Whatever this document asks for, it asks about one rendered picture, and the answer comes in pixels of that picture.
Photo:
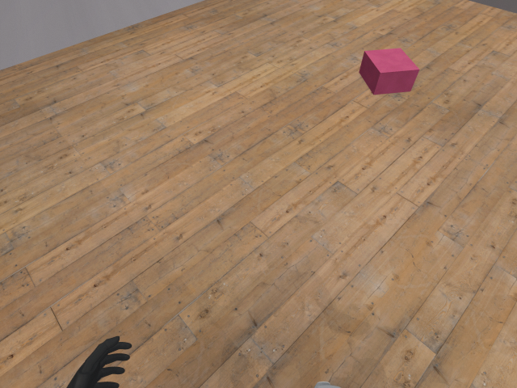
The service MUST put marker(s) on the left robot hand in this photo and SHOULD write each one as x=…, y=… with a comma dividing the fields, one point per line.
x=92, y=369

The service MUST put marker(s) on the carton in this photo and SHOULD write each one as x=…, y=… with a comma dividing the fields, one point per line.
x=388, y=71

